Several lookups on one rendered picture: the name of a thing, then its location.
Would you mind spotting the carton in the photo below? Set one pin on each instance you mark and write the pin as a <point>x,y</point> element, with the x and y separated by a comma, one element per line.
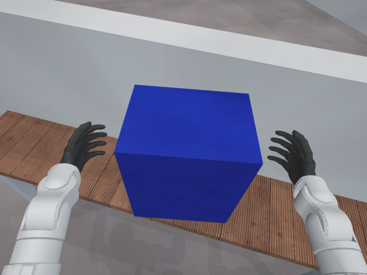
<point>187,154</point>

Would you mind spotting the left robot forearm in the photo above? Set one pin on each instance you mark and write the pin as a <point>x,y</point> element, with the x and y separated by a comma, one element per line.
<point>44,226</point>

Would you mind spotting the table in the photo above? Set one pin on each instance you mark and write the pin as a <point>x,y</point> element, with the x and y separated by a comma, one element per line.
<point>265,219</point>

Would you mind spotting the right robot forearm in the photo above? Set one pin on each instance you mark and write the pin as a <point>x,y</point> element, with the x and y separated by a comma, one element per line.
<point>329,229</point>

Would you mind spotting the left robot hand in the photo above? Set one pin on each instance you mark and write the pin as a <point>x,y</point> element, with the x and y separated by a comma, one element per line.
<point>76,152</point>

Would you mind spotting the right robot hand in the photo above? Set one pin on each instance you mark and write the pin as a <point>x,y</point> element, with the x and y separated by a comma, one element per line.
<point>300,159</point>

